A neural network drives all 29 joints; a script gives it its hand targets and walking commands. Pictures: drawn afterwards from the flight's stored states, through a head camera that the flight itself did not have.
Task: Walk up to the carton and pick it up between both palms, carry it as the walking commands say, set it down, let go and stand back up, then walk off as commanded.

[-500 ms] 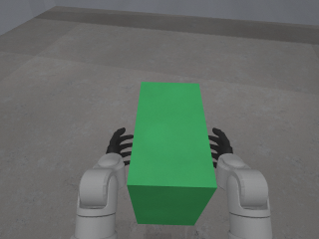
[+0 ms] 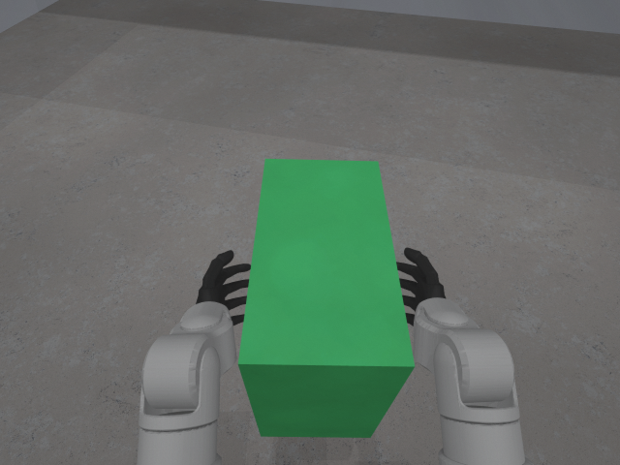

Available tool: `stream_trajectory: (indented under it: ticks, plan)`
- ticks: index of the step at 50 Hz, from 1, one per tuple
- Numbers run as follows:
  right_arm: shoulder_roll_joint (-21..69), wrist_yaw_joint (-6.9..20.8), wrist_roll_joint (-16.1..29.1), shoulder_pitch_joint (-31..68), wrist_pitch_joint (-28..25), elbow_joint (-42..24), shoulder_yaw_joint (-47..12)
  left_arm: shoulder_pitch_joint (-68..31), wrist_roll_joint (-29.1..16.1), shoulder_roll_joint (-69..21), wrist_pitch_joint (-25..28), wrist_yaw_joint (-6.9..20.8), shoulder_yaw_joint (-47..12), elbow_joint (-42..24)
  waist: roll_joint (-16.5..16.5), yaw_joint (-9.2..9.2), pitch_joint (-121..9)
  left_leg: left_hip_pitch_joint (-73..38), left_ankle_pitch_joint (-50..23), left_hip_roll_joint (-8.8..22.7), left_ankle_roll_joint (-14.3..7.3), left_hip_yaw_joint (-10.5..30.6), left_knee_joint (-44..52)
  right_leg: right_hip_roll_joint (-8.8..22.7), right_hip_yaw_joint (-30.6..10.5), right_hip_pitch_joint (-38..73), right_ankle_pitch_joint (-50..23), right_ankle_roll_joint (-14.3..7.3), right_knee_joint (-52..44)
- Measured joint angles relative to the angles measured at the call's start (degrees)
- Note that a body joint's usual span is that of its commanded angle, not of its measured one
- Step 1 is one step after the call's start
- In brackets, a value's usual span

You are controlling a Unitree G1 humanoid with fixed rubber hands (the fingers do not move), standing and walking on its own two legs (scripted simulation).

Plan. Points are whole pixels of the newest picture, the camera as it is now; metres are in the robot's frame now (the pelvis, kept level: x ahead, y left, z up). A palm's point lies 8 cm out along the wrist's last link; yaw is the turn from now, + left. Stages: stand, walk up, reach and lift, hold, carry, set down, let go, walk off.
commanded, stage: carry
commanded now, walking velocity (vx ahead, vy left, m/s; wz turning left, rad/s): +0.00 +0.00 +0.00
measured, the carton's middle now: (318, 300) +0.34 -0.01 +0.00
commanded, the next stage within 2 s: none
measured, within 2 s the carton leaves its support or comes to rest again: neither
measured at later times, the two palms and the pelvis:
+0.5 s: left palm (251, 217) +0.45 +0.08 +0.06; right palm (420, 210) +0.45 -0.16 +0.06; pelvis +0.17 -0.04 -0.02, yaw -2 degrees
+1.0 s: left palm (285, 149) +0.60 +0.03 +0.06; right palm (428, 142) +0.61 -0.21 +0.06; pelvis +0.32 -0.10 -0.02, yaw +4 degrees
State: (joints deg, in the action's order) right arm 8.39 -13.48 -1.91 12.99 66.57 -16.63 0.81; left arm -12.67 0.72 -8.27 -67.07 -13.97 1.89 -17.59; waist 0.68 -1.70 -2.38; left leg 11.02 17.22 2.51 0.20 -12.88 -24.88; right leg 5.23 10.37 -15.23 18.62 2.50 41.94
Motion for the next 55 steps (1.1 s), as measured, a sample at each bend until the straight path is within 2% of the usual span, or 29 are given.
stream_trajectory:
  ticks: [1,3,4,5,6,8,10,14,16,17,19,21,23,25,28,30,33,35,36,37,39,41,42,43,44,46,49,52,55]
  plan:
    - [0.1,-0.1,0.0,0.4,0.0,0.0,-0.3,0.2,0.0,0.1,0.1,0.1,0.3,-0.6,-0.8,-0.08,0.0,-0.8,1.3,0.6,-0.2,0.7,0.6,-1.1,-0.5,-1.5,4.6,0.3,2.1]
    - [0.3,-0.4,-0.1,1.4,-0.5,0.0,-0.9,0.3,-0.2,0.1,0.5,0.2,1.1,-1.9,-1.9,0.3,0.2,-2.1,4.5,2.2,1.5,1.7,0.5,-3.5,-1.2,-5.0,11.1,0.0,3.2]
    - [0.3,-0.4,-0.3,1.6,-0.6,0.0,-1.0,0.2,-0.3,0.0,0.8,0.3,1.5,-1.9,-1.6,0.34,0.3,-2.4,5.3,2.5,2.2,1.5,-0.3,-4.0,-1.3,-6.0,9.8,-0.4,0.4]
    - [0.4,-0.5,-0.5,1.6,-0.5,-0.2,-1.0,0.0,-0.2,0.0,0.8,0.4,1.4,-1.7,-1.1,0.16,0.3,-2.2,6.3,2.5,2.5,1.7,-2.2,-4.1,-1.0,-5.8,3.6,-1.0,-5.6]
    - [0.3,-0.5,-0.4,1.5,-0.2,-0.5,-0.6,-0.3,-0.1,-0.1,0.8,0.4,1.1,-1.3,-0.9,-0.24,0.3,-1.2,7.4,2.8,2.6,2.4,-5.9,-4.0,-0.1,-4.7,-1.9,-2.9,-9.3]
    - [0.1,-0.4,0.0,0.5,-0.1,-1.2,0.6,-0.6,0.3,-0.2,1.4,0.4,-0.4,0.3,-2.0,-0.74,0.9,3.6,10.7,3.4,2.2,6.2,-17.6,-4.7,2.1,-3.0,1.2,-5.9,-8.9]
    - [-0.2,-0.5,0.4,-0.5,-0.1,-1.5,0.9,-0.3,0.4,-0.1,1.5,0.4,-1.3,0.9,-0.7,-0.68,1.6,8.1,14.0,0.9,1.4,8.4,-26.0,-3.8,2.7,-1.4,4.1,-6.7,-8.2]
    - [-0.3,-0.6,1.3,-1.2,-0.6,-2.7,0.5,1.1,0.6,0.1,1.1,-0.1,-2.2,-1.6,1.6,0.74,2.6,13.4,9.5,-1.9,-0.3,6.8,-21.2,-2.4,2.4,1.3,7.3,-6.3,-7.6]
    - [-0.1,-0.4,1.2,-0.5,-0.8,-2.8,0.1,1.6,0.6,0.2,1.4,-0.2,-1.9,-3.1,1.3,1.47,3.3,13.2,-1.4,-1.8,-1.6,5.2,-12.0,-2.8,2.6,2.4,9.0,-5.8,-5.3]
    - [0.0,-0.3,1.1,-0.2,-1.3,-2.0,-0.6,2.1,0.6,0.4,1.5,-0.2,-1.3,-3.6,2.0,1.98,3.2,12.1,-3.2,-1.6,-2.3,4.3,-10.8,-2.4,2.1,2.6,10.1,-5.3,-3.2]
    - [0.0,-0.2,0.6,0.1,-1.5,-0.1,-1.8,3.1,0.2,0.5,1.4,-0.2,-0.2,-3.6,3.6,2.8,2.2,10.4,0.3,-1.8,-1.9,2.8,-11.6,-1.8,-0.4,1.6,10.3,-3.3,1.6]
    - [0.1,0.2,-0.1,0.6,-1.0,1.2,-2.0,3.3,0.0,0.5,1.0,-0.2,0.2,-2.8,2.6,3.27,1.2,9.4,3.2,-0.8,-1.2,2.5,-12.5,-3.2,-3.3,0.1,14.1,-2.3,4.8]
    - [0.2,0.4,-0.6,1.0,-0.2,1.5,-1.6,2.5,-0.3,0.4,0.5,-0.3,0.5,-2.0,1.0,3.46,0.5,8.5,4.7,0.1,-0.6,2.3,-12.8,-3.9,-4.7,-0.7,12.7,-2.1,0.8]
    - [0.2,0.4,-1.0,1.0,0.1,1.2,-1.1,1.2,-0.6,0.2,0.2,-0.3,0.9,-1.0,-0.3,2.93,-0.1,8.3,5.8,0.6,-0.2,2.7,-13.7,-3.9,-4.0,0.1,6.8,-3.3,-4.2]
    - [-0.1,0.0,-1.1,-0.3,0.4,0.0,-0.5,-0.5,-0.4,-0.1,0.2,0.3,0.6,1.2,0.1,1.58,-1.4,10.2,7.1,0.1,-0.3,4.1,-18.9,-3.6,-2.3,1.8,10.3,-5.8,-4.4]
    - [-0.1,-0.4,-0.4,-0.5,0.5,-1.2,0.3,-1.1,0.0,-0.3,0.3,0.4,-0.2,1.2,1.8,0.65,-1.2,12.6,9.9,-1.7,-0.8,4.8,-23.9,-2.6,-1.2,3.3,12.3,-6.1,-4.1]
    - [0.0,-0.4,0.4,0.1,0.2,-1.6,0.9,-0.7,0.8,-0.2,0.4,0.4,-0.9,-0.2,2.6,0.37,-1.2,14.5,5.4,-3.6,-2.0,4.3,-22.3,-2.6,-0.7,5.2,14.7,-5.9,-2.7]
    - [0.2,-0.3,0.5,1.1,-0.3,-0.1,0.2,-0.1,1.0,0.0,0.3,0.4,0.1,-1.1,3.6,0.89,-0.8,11.8,3.1,-4.1,-3.1,2.7,-17.9,-2.0,-1.5,4.2,15.5,-5.1,4.4]
    - [0.3,-0.2,0.3,1.6,-0.7,1.5,-0.6,0.5,1.0,0.1,0.1,0.4,0.9,-1.3,4.4,1.01,-0.8,10.3,5.2,-4.2,-3.1,2.0,-17.6,-1.6,-2.9,2.2,11.0,-3.7,10.3]
    - [0.5,-0.2,0.1,2.1,-0.6,3.0,-1.0,1.0,0.9,0.2,-0.1,0.5,1.5,-1.1,4.2,0.92,-1.0,9.4,7.1,-3.8,-2.9,1.7,-17.8,-2.6,-4.8,-0.3,11.5,-2.6,16.3]
    - [0.5,-0.1,-0.3,2.3,0.3,4.5,-1.0,1.6,0.8,0.3,-0.3,0.7,1.7,0.3,2.6,0.77,-1.3,7.8,8.9,-2.8,-2.2,2.1,-17.6,-4.9,-7.4,-4.2,17.2,-2.5,21.9]
    - [0.5,-0.1,-0.8,2.2,1.3,4.7,-0.9,1.7,0.4,0.3,-0.3,0.9,1.7,1.6,0.8,0.68,-1.1,6.5,9.3,-1.9,-1.8,2.6,-16.6,-5.4,-8.1,-6.7,19.6,-3.0,15.9]
    - [0.5,-0.2,-0.9,2.0,1.6,4.2,-0.9,1.6,0.2,0.3,-0.2,0.9,1.6,1.8,0.0,0.7,-0.8,5.9,9.6,-1.4,-1.6,2.7,-16.6,-5.2,-7.8,-6.8,15.7,-3.2,8.9]
    - [0.4,-0.4,-0.9,1.8,1.9,3.3,-0.8,1.2,-0.1,0.2,-0.2,0.9,1.6,1.7,-0.6,0.68,-0.3,5.6,10.1,-1.0,-1.3,2.9,-17.3,-4.8,-7.1,-6.2,6.8,-3.6,2.1]
    - [0.2,-0.5,-0.9,1.4,1.7,2.5,-0.7,1.0,-0.2,0.1,0.4,0.9,1.3,2.0,-1.7,0.24,0.0,5.9,10.5,-0.1,-1.0,3.9,-19.0,-5.3,-5.7,-5.3,3.5,-4.7,0.9]
    - [0.0,-0.7,-0.6,0.4,1.0,1.3,-0.2,0.1,-0.1,0.0,1.0,0.9,0.7,2.8,-2.3,-0.45,0.2,8.3,11.6,-0.1,-0.9,6.9,-24.7,-5.6,-3.6,-3.7,6.9,-6.8,0.6]
    - [-0.2,-0.9,-0.1,-0.6,0.4,0.1,-0.1,-0.4,0.2,-0.1,0.9,0.8,0.1,2.3,0.0,-0.05,0.5,11.4,13.6,-2.0,-1.2,8.7,-28.7,-5.1,-2.5,-1.4,8.8,-7.8,-1.5]
    - [0.1,-0.9,0.3,0.6,0.6,-1.1,0.3,-0.4,0.8,-0.1,0.5,0.7,-0.2,0.0,1.7,0.86,1.4,14.0,10.3,-3.2,-2.0,7.5,-26.0,-5.2,-2.4,0.6,9.2,-8.0,-3.6]
    - [0.5,-0.6,0.3,2.2,0.4,-1.2,0.3,-0.5,1.0,-0.1,0.3,0.6,0.4,-2.1,2.3,1.73,2.3,14.7,2.2,-3.9,-3.2,5.9,-18.6,-5.9,-2.4,2.5,10.5,-8.0,-3.8]
